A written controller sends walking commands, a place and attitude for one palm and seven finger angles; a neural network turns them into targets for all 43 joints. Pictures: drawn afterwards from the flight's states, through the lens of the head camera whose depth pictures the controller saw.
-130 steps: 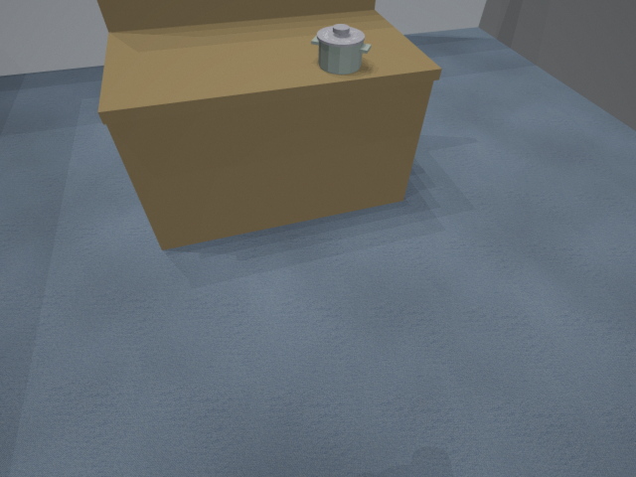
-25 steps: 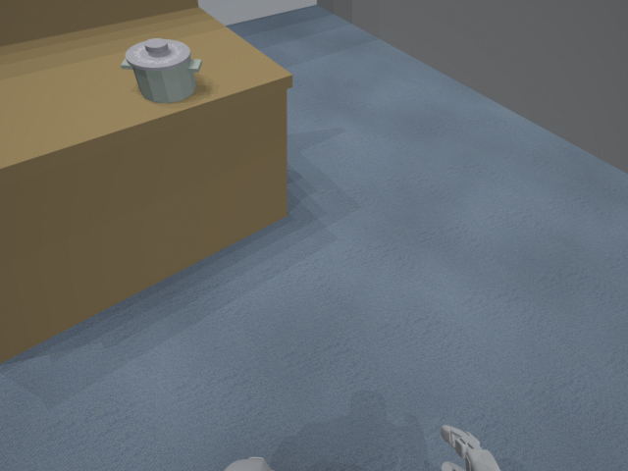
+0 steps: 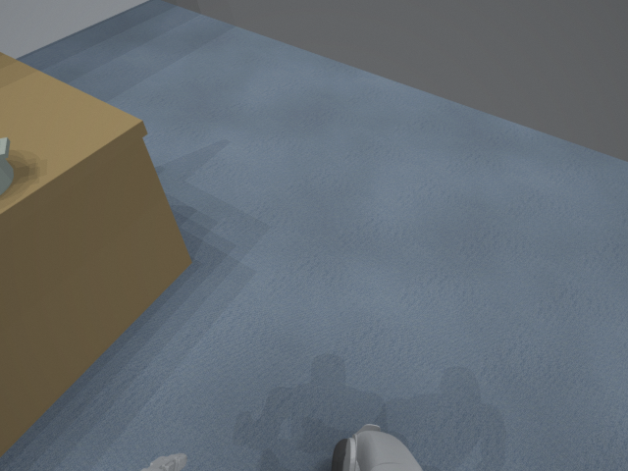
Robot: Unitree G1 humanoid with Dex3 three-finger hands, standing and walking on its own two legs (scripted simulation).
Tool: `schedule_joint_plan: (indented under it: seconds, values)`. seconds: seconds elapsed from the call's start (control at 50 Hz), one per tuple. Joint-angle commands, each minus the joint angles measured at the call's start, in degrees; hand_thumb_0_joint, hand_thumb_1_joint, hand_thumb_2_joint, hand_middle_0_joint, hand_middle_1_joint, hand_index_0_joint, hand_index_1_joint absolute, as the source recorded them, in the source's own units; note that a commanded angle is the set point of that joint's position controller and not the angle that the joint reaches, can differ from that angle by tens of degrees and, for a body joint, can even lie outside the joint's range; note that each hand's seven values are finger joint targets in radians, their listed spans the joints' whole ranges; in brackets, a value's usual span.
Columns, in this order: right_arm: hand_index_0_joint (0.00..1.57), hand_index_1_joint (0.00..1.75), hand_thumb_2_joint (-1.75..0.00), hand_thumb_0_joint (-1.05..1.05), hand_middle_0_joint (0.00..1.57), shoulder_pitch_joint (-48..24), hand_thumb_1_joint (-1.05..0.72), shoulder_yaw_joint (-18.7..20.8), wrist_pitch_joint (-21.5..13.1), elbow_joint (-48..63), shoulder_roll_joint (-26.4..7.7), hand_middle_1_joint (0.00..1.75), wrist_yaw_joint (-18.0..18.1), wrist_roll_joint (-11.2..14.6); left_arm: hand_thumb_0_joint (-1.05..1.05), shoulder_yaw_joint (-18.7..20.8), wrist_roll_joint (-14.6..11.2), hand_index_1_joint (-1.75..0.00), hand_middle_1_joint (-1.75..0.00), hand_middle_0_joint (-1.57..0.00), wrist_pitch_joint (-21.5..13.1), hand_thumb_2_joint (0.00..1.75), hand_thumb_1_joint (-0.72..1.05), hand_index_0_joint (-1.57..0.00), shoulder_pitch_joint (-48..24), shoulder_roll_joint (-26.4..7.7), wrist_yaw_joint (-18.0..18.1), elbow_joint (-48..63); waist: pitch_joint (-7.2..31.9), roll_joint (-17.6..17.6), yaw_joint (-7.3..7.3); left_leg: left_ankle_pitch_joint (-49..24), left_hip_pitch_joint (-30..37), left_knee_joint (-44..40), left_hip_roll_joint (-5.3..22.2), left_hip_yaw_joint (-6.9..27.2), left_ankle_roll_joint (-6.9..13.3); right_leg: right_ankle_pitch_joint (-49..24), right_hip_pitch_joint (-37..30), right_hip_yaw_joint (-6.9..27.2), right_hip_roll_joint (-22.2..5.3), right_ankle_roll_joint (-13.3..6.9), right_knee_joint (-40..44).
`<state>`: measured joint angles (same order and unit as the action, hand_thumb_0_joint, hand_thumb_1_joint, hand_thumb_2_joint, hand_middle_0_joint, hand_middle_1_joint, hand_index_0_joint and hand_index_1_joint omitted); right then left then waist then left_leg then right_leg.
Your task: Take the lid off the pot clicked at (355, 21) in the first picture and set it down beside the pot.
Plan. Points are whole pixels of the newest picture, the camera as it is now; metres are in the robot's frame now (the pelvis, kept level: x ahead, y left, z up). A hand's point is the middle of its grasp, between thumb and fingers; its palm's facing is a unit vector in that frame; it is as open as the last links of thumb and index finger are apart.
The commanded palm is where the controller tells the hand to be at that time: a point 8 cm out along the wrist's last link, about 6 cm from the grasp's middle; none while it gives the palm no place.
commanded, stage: walk to a spot facing it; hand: left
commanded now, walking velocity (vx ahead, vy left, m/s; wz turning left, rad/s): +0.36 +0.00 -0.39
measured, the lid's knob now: out of the picture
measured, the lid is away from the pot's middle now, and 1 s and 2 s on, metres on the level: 0.00 0.00 0.00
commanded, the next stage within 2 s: turn to face it in 0.44 s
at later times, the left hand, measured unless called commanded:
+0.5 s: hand (211, 411) +0.23 +0.15 -0.16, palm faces -0.03 -0.97 -0.22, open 7.3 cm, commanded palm none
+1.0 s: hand (227, 265) +0.49 +0.16 -0.15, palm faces +0.05 -0.98 -0.21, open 7.3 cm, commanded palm none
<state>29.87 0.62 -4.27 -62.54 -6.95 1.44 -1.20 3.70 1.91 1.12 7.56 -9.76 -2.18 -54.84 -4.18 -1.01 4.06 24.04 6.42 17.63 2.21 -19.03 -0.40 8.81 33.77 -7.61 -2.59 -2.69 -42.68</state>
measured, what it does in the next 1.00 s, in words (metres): walks ahead: right foot, then left foot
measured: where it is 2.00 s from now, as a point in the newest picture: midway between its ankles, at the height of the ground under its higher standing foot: (323, 393)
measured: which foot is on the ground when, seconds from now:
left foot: down 0.00-0.08, up 0.10-0.60, down 0.62-1.00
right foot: up 0.00-0.06, down 0.08-0.62, up 0.64-1.00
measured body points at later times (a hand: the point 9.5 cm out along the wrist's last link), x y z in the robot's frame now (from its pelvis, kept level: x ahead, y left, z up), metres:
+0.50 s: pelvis +0.24 -0.03 +0.01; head +0.26 -0.04 +0.46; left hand +0.23 +0.20 -0.14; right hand +0.33 -0.28 -0.13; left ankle +0.38 +0.11 -0.68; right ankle +0.14 -0.08 -0.73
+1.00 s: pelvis +0.38 -0.03 +0.01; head +0.41 -0.02 +0.46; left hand +0.48 +0.21 -0.14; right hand +0.39 -0.28 -0.13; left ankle +0.41 +0.06 -0.73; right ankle +0.41 -0.19 -0.69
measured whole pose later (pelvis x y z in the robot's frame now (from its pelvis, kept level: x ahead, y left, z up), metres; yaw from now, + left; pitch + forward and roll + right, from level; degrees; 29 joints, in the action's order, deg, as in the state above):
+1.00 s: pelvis +0.38 -0.03 +0.01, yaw +1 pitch +1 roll -1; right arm 15.9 3.2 1.1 -57.2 -10.7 0.5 -1.0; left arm 4.7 1.3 1.5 8.1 -11.0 1.2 -52.9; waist -2.7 -0.9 2.3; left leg 11.0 -16.8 26.9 -2.0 0.5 3.0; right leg 19.8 26.5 0.3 -3.6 4.8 -48.7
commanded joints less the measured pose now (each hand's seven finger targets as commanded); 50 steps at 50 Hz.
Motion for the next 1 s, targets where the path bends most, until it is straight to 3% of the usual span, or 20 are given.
schedule_joint_plan:
  seconds: [0.0,0.02,0.04,0.06,0.08,0.1,0.16,0.2,0.32,0.46,0.5,0.54,0.56,0.58,0.6,0.62,0.68,0.74,0.86,0.98]
  values:
    - [0.20,0.30,-0.90,0.00,0.20,3.39,-0.90,2.41,-0.32,1.55,-10.70,0.30,0.35,-0.18,0.00,0.43,-0.13,-0.30,-0.30,-0.20,-2.83,0.90,0.90,-0.20,3.71,-2.98,0.53,3.13,2.80,10.37,-5.01,-73.80,1.44,13.55,16.16,3.27,4.64,6.37,-9.45,-5.08,5.43,-3.80,5.93]
    - [0.20,0.30,-0.90,0.00,0.20,1.64,-0.90,2.60,-0.22,2.26,-11.35,0.30,0.23,0.07,0.00,1.14,0.09,-0.30,-0.30,-0.20,-3.51,0.90,0.90,-0.20,11.10,-5.02,0.71,0.85,7.08,9.04,-8.76,-68.79,-3.57,24.26,14.87,2.25,3.43,3.41,-21.76,-4.66,6.09,-4.64,10.10]
    - [0.20,0.30,-0.90,0.00,0.20,0.55,-0.90,2.49,-0.22,3.28,-10.62,0.30,-0.46,0.96,0.00,2.46,0.24,-0.30,-0.30,-0.20,-4.18,0.90,0.90,-0.20,19.35,-9.31,1.11,-1.50,13.74,3.85,-12.65,-50.60,-17.93,40.00,12.66,1.65,1.61,-1.20,-40.13,5.13,-1.85,-8.22,12.14]
    - [0.20,0.30,-0.90,0.00,0.20,1.43,-0.90,2.03,-0.78,5.49,-6.38,0.30,-0.42,1.80,0.00,3.83,-0.51,-0.30,-0.30,-0.20,-4.47,0.90,0.90,-0.20,24.29,-15.26,1.90,-2.17,21.22,-8.90,-12.42,5.30,-37.59,60.60,1.42,3.93,-1.88,-12.21,-55.06,37.48,-20.70,-17.07,16.43]
    - [0.20,0.30,-0.90,0.00,0.20,-4.64,-0.90,2.52,-0.65,7.26,-8.09,0.30,-0.07,1.72,0.00,4.02,-1.73,-0.30,-0.30,-0.20,-3.80,0.90,0.90,-0.20,22.46,-16.06,2.64,-1.74,18.84,-3.48,-12.38,8.53,-42.34,68.24,1.56,14.32,-0.20,-13.27,-51.79,40.93,-22.42,-19.35,22.08]
    - [0.20,0.30,-0.90,0.00,0.20,-6.91,-0.90,2.68,-0.66,7.46,-6.68,0.30,-0.25,1.45,0.00,3.63,-1.67,-0.30,-0.30,-0.20,-3.59,0.90,0.90,-0.20,17.98,-14.10,2.90,-1.20,12.07,-0.28,-10.44,2.04,-44.09,68.22,4.64,16.96,0.47,-7.20,-44.58,33.54,-20.86,-17.98,24.01]
    - [0.20,0.30,-0.90,0.00,0.20,-7.31,-0.90,2.44,1.54,6.00,-4.21,0.30,-0.54,0.00,0.00,0.98,-1.45,-0.30,-0.30,-0.20,-4.95,0.90,0.90,-0.20,10.22,-6.89,3.17,-0.66,0.88,2.89,-4.06,-5.44,-37.35,58.21,8.03,18.12,-0.53,-10.34,-19.94,19.94,-13.68,-8.15,28.64]
    - [0.20,0.30,-0.90,0.00,0.20,-3.67,-0.90,2.38,2.49,4.82,-2.58,0.30,-0.78,-0.18,0.00,0.63,-0.96,-0.30,-0.30,-0.20,-5.83,0.90,0.90,-0.20,9.98,-6.16,3.21,-1.34,0.93,0.67,-1.56,-6.74,-36.00,53.21,7.73,16.99,-1.30,-14.88,-17.80,14.10,-10.96,-8.67,29.00]
    - [0.20,0.30,-0.90,0.00,0.20,-14.68,-0.90,2.59,2.45,8.31,-3.74,0.30,-2.04,-0.31,0.00,0.33,-1.10,-0.30,-0.30,-0.20,-6.69,0.90,0.90,-0.20,15.02,-5.08,2.91,-3.21,0.10,-5.40,-3.70,-14.30,-42.78,40.69,7.09,15.31,-2.66,-19.59,-24.29,12.38,-8.06,-8.38,29.20]
    - [0.20,0.30,-0.90,0.00,0.20,-28.16,-0.90,1.64,1.41,11.89,-4.60,0.30,-2.89,-0.08,0.00,-0.22,-0.99,-0.30,-0.30,-0.20,-6.53,0.90,0.90,-0.20,21.53,-6.26,3.68,-5.90,-0.91,-3.59,-7.28,-13.93,-41.52,25.31,3.08,12.10,-1.17,-36.44,-35.48,13.55,-8.38,-6.45,25.60]
    - [0.20,0.30,-0.90,0.00,0.20,-27.12,-0.90,1.69,1.01,11.58,-4.94,0.30,-2.50,-0.07,0.00,-0.10,-0.96,-0.30,-0.30,-0.20,-6.50,0.90,0.90,-0.20,21.53,-7.06,3.84,-6.24,0.06,-4.53,-6.10,-12.16,-35.80,20.41,0.20,10.01,-0.09,-46.73,-36.82,12.86,-8.22,-5.75,21.44]
    - [0.20,0.30,-0.90,0.00,0.20,-19.23,-0.90,1.99,0.72,8.58,-6.45,0.30,-1.46,-0.08,0.00,-0.20,-1.17,-0.30,-0.30,-0.20,-6.62,0.90,0.90,-0.20,20.63,-7.79,4.10,-6.47,4.34,-5.04,-2.22,-14.79,-25.32,14.82,-3.36,8.42,1.55,-56.64,-37.60,10.27,-6.59,-3.52,12.31]
    - [0.20,0.30,-0.90,0.00,0.20,-11.87,-0.90,2.40,0.66,6.07,-8.20,0.30,-1.03,-0.18,0.00,-0.24,-1.51,-0.30,-0.30,-0.20,-6.55,0.90,0.90,-0.20,19.51,-8.06,4.21,-6.45,8.07,-5.03,1.17,-22.88,-13.56,11.20,-2.06,10.23,3.16,-53.44,-32.32,8.31,-5.85,-1.41,3.30]
    - [0.20,0.30,-0.90,0.00,0.20,-3.23,-0.90,3.41,0.54,4.35,-12.74,0.30,-0.59,-0.53,0.00,-0.45,-2.12,-0.30,-0.30,-0.20,-6.57,0.90,0.90,-0.20,18.77,-6.72,4.17,-5.63,14.34,0.96,4.28,-44.12,1.54,13.59,7.47,19.79,7.14,-33.32,-21.40,4.91,-1.68,1.63,-9.85]
    - [0.20,0.30,-0.90,0.00,0.20,1.56,-0.90,4.23,0.44,3.26,-16.85,0.30,-0.24,-0.44,0.00,-1.43,-3.19,-0.30,-0.30,-0.20,-6.74,0.90,0.90,-0.20,21.49,-3.06,4.00,-4.87,20.46,13.03,3.39,-73.07,13.54,12.87,23.88,38.61,16.64,20.06,-6.38,3.93,5.31,3.13,-30.15]
    - [0.20,0.30,-0.90,0.00,0.20,-1.31,-0.90,3.39,1.26,3.51,-15.70,0.30,-0.20,0.89,0.00,-0.85,-2.50,-0.30,-0.30,-0.20,-6.22,0.90,0.90,-0.20,20.85,-4.72,4.73,-4.49,18.55,8.83,1.11,-76.00,8.63,9.45,25.32,38.60,19.34,26.27,-4.98,8.78,3.15,2.43,-35.26]
    - [0.20,0.30,-0.90,0.00,0.20,-12.57,-0.90,1.79,0.65,5.59,-8.92,0.30,0.51,0.78,0.00,-0.52,-1.15,-0.30,-0.30,-0.20,-4.09,0.90,0.90,-0.20,14.80,-2.85,3.94,-4.02,0.77,8.19,-3.45,-50.88,-16.23,0.62,16.76,29.98,13.65,17.21,-4.57,8.69,-2.43,4.70,-30.06]
    - [0.20,0.30,-0.90,0.00,0.20,-16.51,-0.90,2.04,1.24,6.77,-9.25,0.30,0.15,0.80,0.00,-0.11,-1.06,-0.30,-0.30,-0.20,-1.36,0.90,0.90,-0.20,17.44,-1.36,3.63,-3.79,2.50,8.21,-6.95,-42.41,-24.88,-0.75,11.38,23.76,10.31,12.63,-11.10,6.94,-1.89,5.97,-22.71]
    - [0.20,0.30,-0.90,0.00,0.20,-15.84,-0.90,4.33,3.21,9.24,-12.31,0.30,-0.61,0.25,0.00,1.54,-0.72,-0.30,-0.30,-0.20,0.26,0.90,0.90,-0.20,9.33,-3.27,3.60,1.46,4.04,8.85,-4.74,-18.47,-24.43,-3.14,9.85,30.37,10.72,8.81,-7.17,6.65,-1.86,7.55,-13.51]
    - [0.20,0.30,-0.90,0.00,0.20,-13.14,-0.90,5.57,4.42,9.98,-14.40,0.30,-0.58,-0.26,0.00,1.36,-1.13,-0.30,-0.30,-0.20,-0.46,0.90,0.90,-0.20,2.18,-4.46,3.68,6.09,5.91,10.51,-2.58,-29.23,-19.85,3.03,9.75,36.91,10.98,13.65,-10.83,6.25,1.49,7.09,-0.32]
